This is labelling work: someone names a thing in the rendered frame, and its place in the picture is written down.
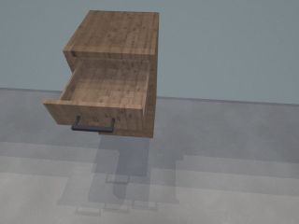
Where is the handle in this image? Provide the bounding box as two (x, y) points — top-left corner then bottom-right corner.
(71, 116), (115, 133)

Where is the cabinet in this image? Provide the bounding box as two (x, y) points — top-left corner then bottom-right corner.
(63, 10), (160, 138)

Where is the drawer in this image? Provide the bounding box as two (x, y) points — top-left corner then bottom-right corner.
(42, 58), (150, 131)

